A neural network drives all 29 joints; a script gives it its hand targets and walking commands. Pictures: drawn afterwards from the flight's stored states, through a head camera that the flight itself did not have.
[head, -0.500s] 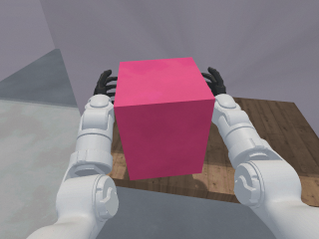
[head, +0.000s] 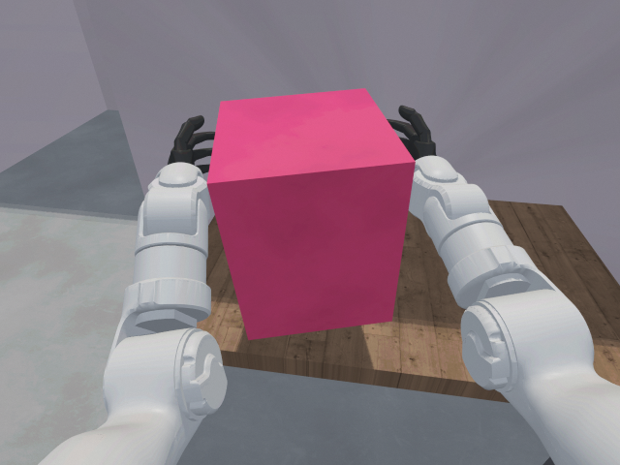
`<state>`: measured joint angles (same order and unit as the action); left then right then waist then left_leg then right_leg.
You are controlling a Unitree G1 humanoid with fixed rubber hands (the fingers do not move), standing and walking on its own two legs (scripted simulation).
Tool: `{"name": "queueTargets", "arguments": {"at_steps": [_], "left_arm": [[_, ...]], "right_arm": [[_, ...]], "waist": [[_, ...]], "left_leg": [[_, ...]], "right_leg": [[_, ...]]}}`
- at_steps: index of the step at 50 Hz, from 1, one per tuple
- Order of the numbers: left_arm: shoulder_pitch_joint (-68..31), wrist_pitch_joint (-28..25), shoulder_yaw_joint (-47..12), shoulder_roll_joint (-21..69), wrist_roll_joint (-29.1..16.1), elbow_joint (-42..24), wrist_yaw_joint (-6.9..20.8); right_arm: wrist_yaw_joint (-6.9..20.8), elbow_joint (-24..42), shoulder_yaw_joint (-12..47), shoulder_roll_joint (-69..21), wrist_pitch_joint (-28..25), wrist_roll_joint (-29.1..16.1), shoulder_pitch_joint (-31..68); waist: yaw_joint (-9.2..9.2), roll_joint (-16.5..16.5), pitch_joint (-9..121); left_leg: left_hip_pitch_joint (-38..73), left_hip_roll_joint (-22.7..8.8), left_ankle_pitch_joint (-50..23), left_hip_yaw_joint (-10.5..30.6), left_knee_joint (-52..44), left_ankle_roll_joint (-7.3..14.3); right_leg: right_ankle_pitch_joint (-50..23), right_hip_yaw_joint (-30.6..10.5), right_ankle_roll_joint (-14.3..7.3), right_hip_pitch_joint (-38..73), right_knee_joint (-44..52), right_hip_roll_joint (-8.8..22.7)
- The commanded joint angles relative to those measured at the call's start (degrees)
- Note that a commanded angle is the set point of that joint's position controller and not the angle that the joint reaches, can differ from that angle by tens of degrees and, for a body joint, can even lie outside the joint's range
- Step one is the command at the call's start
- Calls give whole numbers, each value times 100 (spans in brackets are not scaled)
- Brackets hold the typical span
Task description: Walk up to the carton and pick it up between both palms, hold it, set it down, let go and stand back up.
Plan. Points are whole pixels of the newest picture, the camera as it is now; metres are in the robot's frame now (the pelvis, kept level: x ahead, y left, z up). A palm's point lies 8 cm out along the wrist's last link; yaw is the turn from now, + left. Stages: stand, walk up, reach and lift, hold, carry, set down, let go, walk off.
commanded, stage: reach and lift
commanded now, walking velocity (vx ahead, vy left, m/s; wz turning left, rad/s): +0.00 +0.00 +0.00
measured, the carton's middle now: (307, 212) +0.41 +0.00 +0.19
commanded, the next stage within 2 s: hold in 1.34 s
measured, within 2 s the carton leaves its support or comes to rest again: neither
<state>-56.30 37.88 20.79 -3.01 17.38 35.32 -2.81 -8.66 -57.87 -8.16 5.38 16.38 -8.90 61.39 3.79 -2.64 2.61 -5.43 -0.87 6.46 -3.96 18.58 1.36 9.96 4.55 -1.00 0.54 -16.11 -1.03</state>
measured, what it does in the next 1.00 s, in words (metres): stands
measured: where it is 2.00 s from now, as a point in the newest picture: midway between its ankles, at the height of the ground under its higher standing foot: outside the picture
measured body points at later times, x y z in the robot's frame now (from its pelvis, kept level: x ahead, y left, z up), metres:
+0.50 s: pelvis +0.00 +0.00 +0.00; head -0.07 +0.03 +0.44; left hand +0.40 +0.16 +0.28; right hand +0.40 -0.14 +0.29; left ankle +0.05 +0.10 -0.75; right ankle +0.00 -0.10 -0.75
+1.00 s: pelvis +0.01 -0.01 +0.00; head -0.07 +0.01 +0.44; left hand +0.41 +0.16 +0.30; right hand +0.41 -0.14 +0.31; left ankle +0.05 +0.10 -0.75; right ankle +0.00 -0.10 -0.75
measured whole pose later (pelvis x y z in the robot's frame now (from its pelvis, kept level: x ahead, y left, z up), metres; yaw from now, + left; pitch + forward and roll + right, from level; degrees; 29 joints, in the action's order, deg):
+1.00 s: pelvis +0.01 -0.01 +0.00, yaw +0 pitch -5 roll -1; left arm -57.4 49.4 20.2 -6.4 15.6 26.8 1.1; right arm -14.7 -50.8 1.4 8.5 29.7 -21.2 66.2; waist 5.0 -1.9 6.6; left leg -6.1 -1.4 7.3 -3.5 18.6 0.5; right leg 10.1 4.7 -1.5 0.6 -14.6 -1.8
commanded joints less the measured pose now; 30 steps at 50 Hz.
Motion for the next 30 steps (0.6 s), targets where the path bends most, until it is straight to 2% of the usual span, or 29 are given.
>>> {"name": "queueTargets", "arguments": {"at_steps": [1,4,7,10,15,17,18,20,25,30], "left_arm": [[-3388,-176,-1600,3050,-706,-628,819],[-3345,-77,-1671,3061,-766,-693,858],[-3617,-21,-1840,3138,-849,-953,837],[-3513,106,-1848,3187,-862,-872,834],[-3377,263,-1908,3155,-870,-1180,859],[-3341,354,-1966,3080,-858,-1422,889],[-3550,339,-1754,2917,-905,-1552,933],[-3560,435,-1899,3016,-979,-1681,986],[-3810,495,-1859,3001,-1057,-1518,984],[-3847,517,-1725,2894,-1075,-1350,1008]], "right_arm": [[516,1456,1089,-2964,-94,-481,3920],[464,1593,1169,-2947,-4,-616,3964],[464,1563,1142,-2918,87,-668,4032],[465,1734,1183,-2861,159,-765,4147],[401,1846,1416,-2898,343,-1030,3955],[361,1873,1545,-2831,448,-1205,3829],[345,1844,1714,-2841,598,-1306,4059],[331,2005,1742,-2902,669,-1392,3994],[346,1870,1592,-2873,839,-1368,4125],[327,1726,1547,-2838,939,-1400,4157]], "waist": [[110,320,1922],[116,301,1837],[202,457,1847],[175,470,1852],[187,402,1920],[190,505,1848],[141,323,1894],[109,485,2017],[86,509,1928],[73,447,2039]], "left_leg": [[1199,181,-590,248,-1,-123],[1210,155,-632,272,32,-148],[1223,103,-456,325,-23,-209],[1158,89,-422,346,-25,-220],[1239,139,-911,323,95,-262],[1241,140,-1121,347,110,-308],[1233,78,-1063,332,-28,-214],[1192,96,-1110,315,7,-237],[919,46,-360,304,-170,-200],[922,52,-430,303,-145,-180]], "right_leg": [[-866,-168,399,-270,221,-136],[-821,-165,402,-305,240,-151],[-527,-142,330,-419,249,-173],[-503,-152,321,-329,246,-179],[-985,-192,354,-146,201,-228],[-1153,-219,342,-86,195,-246],[-912,-200,345,-311,290,-282],[-847,-237,325,-251,305,-256],[-365,-277,286,-500,341,-241],[-523,-328,288,-454,347,-232]]}}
